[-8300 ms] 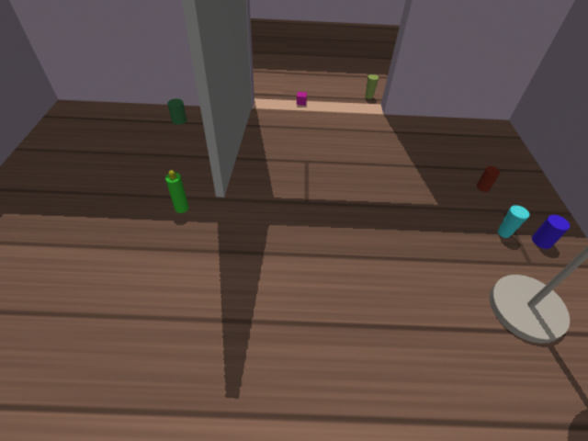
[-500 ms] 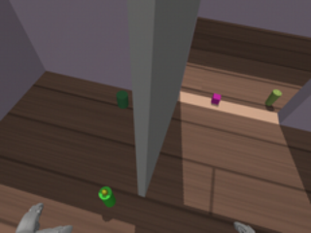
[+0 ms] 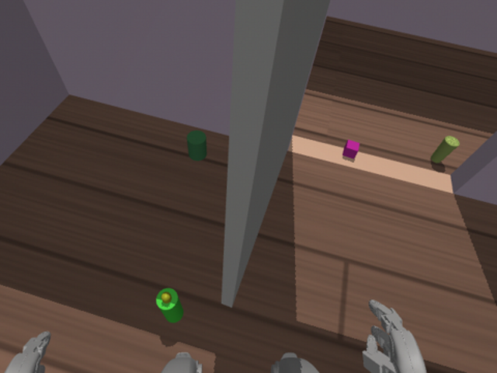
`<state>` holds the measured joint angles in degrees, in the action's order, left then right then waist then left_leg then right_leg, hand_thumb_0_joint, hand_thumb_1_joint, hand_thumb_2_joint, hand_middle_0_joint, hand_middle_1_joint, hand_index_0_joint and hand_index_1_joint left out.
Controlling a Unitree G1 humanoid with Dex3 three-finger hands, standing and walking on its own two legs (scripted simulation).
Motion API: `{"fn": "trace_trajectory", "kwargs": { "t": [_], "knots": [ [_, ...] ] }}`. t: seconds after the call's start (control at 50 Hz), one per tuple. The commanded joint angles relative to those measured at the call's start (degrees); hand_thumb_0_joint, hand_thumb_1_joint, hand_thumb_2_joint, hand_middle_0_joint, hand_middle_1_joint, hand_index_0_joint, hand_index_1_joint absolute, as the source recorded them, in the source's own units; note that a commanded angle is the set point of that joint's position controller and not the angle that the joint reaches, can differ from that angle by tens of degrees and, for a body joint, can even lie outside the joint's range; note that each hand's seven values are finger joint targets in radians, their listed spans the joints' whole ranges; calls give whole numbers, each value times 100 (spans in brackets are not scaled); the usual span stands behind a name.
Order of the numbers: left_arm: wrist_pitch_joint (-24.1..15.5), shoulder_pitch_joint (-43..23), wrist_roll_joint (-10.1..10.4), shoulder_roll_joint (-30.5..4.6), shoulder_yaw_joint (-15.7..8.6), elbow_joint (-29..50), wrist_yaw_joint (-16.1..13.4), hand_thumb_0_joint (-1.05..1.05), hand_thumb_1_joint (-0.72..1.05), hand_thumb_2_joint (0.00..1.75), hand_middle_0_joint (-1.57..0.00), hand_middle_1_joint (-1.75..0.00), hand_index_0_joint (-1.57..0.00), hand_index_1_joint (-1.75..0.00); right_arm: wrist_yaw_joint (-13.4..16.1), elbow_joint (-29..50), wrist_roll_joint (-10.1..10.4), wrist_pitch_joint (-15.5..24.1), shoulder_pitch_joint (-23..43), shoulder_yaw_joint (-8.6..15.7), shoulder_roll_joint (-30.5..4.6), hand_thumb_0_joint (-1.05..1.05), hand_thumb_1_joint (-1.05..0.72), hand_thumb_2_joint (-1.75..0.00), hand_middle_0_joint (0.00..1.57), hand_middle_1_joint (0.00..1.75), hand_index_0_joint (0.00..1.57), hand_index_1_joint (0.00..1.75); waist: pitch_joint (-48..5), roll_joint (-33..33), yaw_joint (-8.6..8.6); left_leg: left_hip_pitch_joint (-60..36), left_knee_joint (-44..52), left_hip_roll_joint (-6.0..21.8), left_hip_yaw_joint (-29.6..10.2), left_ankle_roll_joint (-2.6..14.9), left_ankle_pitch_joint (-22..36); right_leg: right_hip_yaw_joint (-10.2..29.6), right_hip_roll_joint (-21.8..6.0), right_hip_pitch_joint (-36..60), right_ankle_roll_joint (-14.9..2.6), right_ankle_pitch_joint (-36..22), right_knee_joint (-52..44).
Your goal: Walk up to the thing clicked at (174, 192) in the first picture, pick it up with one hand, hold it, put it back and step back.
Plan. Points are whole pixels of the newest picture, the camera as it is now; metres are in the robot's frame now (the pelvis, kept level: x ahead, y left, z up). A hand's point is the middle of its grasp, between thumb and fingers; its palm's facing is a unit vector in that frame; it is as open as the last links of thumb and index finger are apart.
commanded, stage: go down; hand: left
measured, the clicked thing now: (170, 305) +0.37 +0.19 -0.59
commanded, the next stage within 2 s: none
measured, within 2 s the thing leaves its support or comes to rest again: neither
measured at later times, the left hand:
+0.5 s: hand (62, 350) +0.20 +0.31 -0.18, palm faces +0.13 -0.96 -0.25, open 17.5 cm
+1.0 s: hand (62, 318) +0.26 +0.36 -0.24, palm faces +0.14 -0.98 -0.17, open 17.4 cm
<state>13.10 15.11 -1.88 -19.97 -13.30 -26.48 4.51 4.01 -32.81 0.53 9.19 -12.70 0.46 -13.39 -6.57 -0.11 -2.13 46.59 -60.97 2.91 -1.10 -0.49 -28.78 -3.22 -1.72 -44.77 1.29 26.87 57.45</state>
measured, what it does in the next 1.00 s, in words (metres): lowers itself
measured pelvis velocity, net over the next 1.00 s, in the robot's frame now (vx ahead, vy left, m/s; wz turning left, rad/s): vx -0.07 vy -0.01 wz -0.04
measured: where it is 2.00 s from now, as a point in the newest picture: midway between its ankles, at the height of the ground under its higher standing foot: outside the picture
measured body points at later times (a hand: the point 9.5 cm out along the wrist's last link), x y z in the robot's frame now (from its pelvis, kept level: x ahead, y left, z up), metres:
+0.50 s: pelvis -0.03 +0.00 -0.09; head +0.10 +0.03 +0.34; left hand +0.19 +0.36 -0.16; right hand +0.15 -0.27 -0.17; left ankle +0.01 +0.12 -0.67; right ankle +0.01 -0.14 -0.67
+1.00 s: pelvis -0.07 -0.01 -0.20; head +0.12 +0.03 +0.21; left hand +0.25 +0.41 -0.23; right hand +0.10 -0.28 -0.31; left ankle +0.01 +0.12 -0.67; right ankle +0.01 -0.14 -0.67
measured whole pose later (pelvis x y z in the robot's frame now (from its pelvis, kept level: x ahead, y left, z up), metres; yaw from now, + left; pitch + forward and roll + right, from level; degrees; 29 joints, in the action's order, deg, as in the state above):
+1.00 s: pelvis -0.07 -0.01 -0.20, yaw -2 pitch +32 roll -4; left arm -18.3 -18.5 7.4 -39.2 -38.4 -54.8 32.0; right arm 3.1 -37.5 -1.5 11.4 -7.1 -2.5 -18.3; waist -9.7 -1.2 -2.9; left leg 101.3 -106.9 2.6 -4.8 -1.6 -37.9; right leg -3.8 -2.2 -99.4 -0.1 36.5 103.9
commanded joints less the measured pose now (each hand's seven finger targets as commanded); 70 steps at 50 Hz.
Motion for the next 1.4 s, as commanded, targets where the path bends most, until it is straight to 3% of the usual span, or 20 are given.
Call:
{"fn": "trace_trajectory", "kwargs": {
  "t": [0.0,0.06,0.14,0.2,0.26,0.34,0.36,0.44,0.54,0.56,0.66,0.7,0.74,0.78,0.88,1.08,1.14,1.22,1.26,1.38],
  "knots": [
    [-65,177,46,-1138,-519,1137,-48,0,-61,0,-9,-6,-9,-6,148,744,-18,362,-118,368,-883,0,-89,-90,20,30,20,30,-1122,610,-29,-713,739,-124,-15,53,1534,10,190,394,-205,-1171,-477],
    [-54,360,84,-1138,-586,1226,-5,0,-60,0,-10,-5,-9,-6,155,800,-29,413,-98,364,-873,0,-90,-90,20,30,20,30,-1259,678,14,-650,622,-92,-107,17,1857,-35,187,252,-226,-1300,-234],
    [-116,479,133,-1130,-629,1317,33,0,-58,1,-9,-4,-8,-5,155,864,-33,458,-84,365,-878,0,-90,-90,20,30,20,30,-1206,643,20,-422,549,-93,-164,20,1523,-42,198,9,-233,-1026,-78],
    [-261,116,175,-1264,-762,1350,73,0,-57,1,-8,-4,-8,-5,159,848,-40,516,-76,367,-894,0,-91,-90,20,30,20,30,-1160,650,-39,-227,399,-85,-181,37,1276,-19,186,-237,-220,-863,38],
    [-600,-431,283,-1498,-1079,912,169,0,-56,2,-8,-4,-7,-5,150,802,-53,590,-36,348,-917,0,-92,-90,20,30,20,30,-1070,370,-82,409,-80,-144,-61,115,1041,51,154,-544,-207,-750,257],
    [-1416,-1244,475,-1728,-1291,286,666,0,-58,0,-9,-4,-9,-4,94,711,-67,729,9,376,-1025,0,-94,-91,20,30,20,30,-1317,421,-90,1114,-668,-180,-48,141,544,145,120,-1357,-229,-329,931],
    [-1651,-1282,543,-1890,-1465,147,813,0,-58,0,-9,-4,-9,-4,77,666,-68,764,-7,354,-1053,0,-93,-91,20,30,20,30,-1587,528,21,1161,-806,-183,-75,121,601,165,100,-1490,-243,-350,1160],
    [-2346,-1702,718,-2360,-1809,-110,1279,0,-57,2,-8,-7,-8,-7,81,589,-76,756,-2,329,-1193,0,-91,-90,20,30,20,30,-2362,809,164,1405,-1294,-185,-152,82,715,242,43,-1949,-268,-421,1741],
    [-2650,-1878,802,-2684,-2184,-885,1625,0,-57,4,-7,-7,-7,-7,52,444,-79,568,28,351,-1386,0,-89,-90,20,30,20,30,-2780,874,328,1667,-1663,-171,-273,58,792,124,74,-2534,-322,-353,2278],
    [-2698,-2079,826,-2780,-2242,-946,1683,0,-58,5,-7,-8,-7,-8,53,432,-73,541,53,354,-1398,0,-89,-90,20,30,20,30,-2679,788,289,1869,-1717,-167,-270,77,506,162,74,-2607,-304,-172,2266],
    [-3003,-2757,953,-3235,-2607,-1065,1996,0,-56,4,-7,-7,-6,-7,28,332,-72,480,93,350,-1476,0,-89,-90,20,30,20,30,-2960,650,246,2385,-2198,-165,-244,126,341,244,73,-2838,-292,-57,2572],
    [-3154,-3208,983,-3431,-2702,-1112,2122,0,-54,4,-7,-7,-6,-7,33,252,-95,472,93,314,-1505,0,-89,-90,20,30,20,30,-3111,743,191,2516,-2403,-166,-236,128,382,222,75,-3054,-304,-65,2782],
    [-3253,-3372,1013,-3371,-2665,-1460,2250,0,-52,5,-7,-8,-7,-8,47,197,-104,470,118,308,-1528,0,-89,-90,20,30,20,30,-2860,687,82,2696,-2500,-149,-269,143,48,211,83,-3406,-297,177,2849],
    [-3366,-3647,1045,-3638,-2829,-1521,2360,0,-51,4,-6,-7,-6,-6,49,125,-137,463,59,256,-1514,0,-89,-90,20,30,20,30,-3025,669,115,3016,-2753,-170,-210,149,87,270,71,-3374,-285,183,2945],
    [-3478,-3740,1087,-3909,-2991,-1876,2676,0,-54,3,-7,-6,-6,-6,36,51,-180,450,74,196,-1623,0,-90,-90,20,30,20,30,-3375,806,199,3149,-3085,-182,-187,148,275,200,100,-3613,-320,96,3309],
    [-3507,-4249,1215,-4367,-3234,-1842,2935,0,-53,3,-6,-5,-6,-5,22,-31,-159,408,148,139,-1761,0,-91,-90,20,30,20,30,-3269,962,225,3716,-3373,-133,-257,151,-483,92,132,-4255,-316,630,3768],
    [-3500,-4296,1233,-4457,-3261,-1787,2998,0,-55,3,-6,-4,-5,-5,27,-133,-170,407,47,122,-1812,0,-92,-91,20,30,20,30,-3484,1112,232,3552,-3537,-139,-278,122,-92,-5,136,-4389,-354,337,4025],
    [-3495,-4446,1292,-4351,-3250,-1913,3095,0,-55,4,-6,-4,-5,-5,28,-171,-164,415,58,123,-1852,0,-92,-91,20,30,20,30,-3267,1119,142,3654,-3616,-121,-373,119,-214,-86,138,-4758,-355,391,4211],
    [-3544,-4606,1308,-4592,-3362,-1821,3122,0,-54,3,-6,-3,-5,-4,32,-164,-172,406,80,116,-1883,0,-92,-91,20,30,20,30,-3245,1150,189,3783,-3656,-120,-392,126,-424,-94,134,-4857,-347,540,4284],
    [-3530,-4640,1366,-4610,-3389,-1995,3293,0,-55,4,-6,-4,-4,-4,27,-305,-205,393,-15,74,-1927,0,-92,-91,20,30,20,30,-3451,1197,184,3768,-3983,-141,-341,120,44,-106,125,-4965,-365,256,4547]
  ]
}}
